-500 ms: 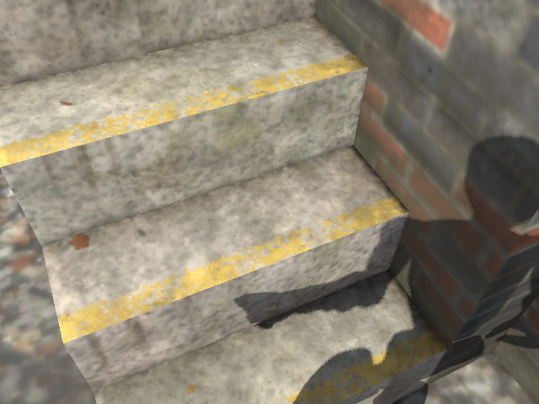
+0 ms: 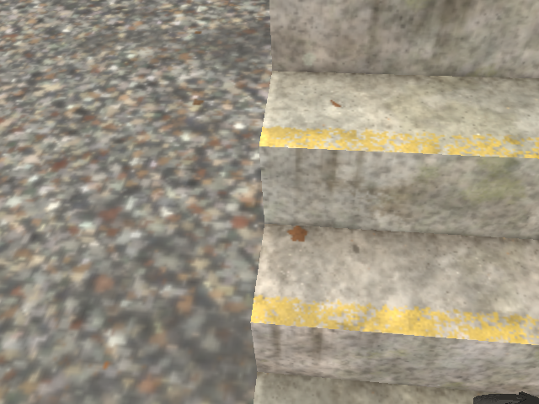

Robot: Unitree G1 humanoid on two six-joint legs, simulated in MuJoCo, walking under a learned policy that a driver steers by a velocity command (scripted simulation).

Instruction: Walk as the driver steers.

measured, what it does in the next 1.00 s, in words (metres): climbs, turning right: left foot, then right foot 0.22 m higher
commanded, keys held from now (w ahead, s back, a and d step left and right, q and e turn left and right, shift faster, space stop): w+shift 0.30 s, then w+e+shift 0.70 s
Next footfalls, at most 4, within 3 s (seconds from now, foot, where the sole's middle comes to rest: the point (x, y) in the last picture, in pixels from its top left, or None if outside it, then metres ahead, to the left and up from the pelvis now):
0.12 left None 0.13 0.14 -0.78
0.52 right None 0.28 0.02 -0.56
1.08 left None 0.39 0.37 -0.78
1.58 right None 0.11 0.35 -0.78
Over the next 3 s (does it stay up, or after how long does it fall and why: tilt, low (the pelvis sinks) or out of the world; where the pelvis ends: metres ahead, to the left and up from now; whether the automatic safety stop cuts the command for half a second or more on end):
stays up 0.14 0.44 0.00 its command is cut before an obstacle after 0.2 s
